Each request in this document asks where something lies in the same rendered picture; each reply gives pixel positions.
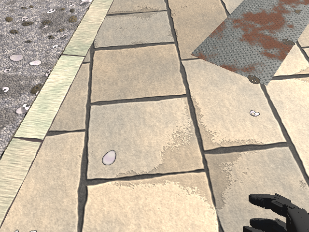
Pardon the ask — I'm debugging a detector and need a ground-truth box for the robot right hand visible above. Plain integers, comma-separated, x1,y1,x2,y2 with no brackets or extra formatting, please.
242,193,309,232

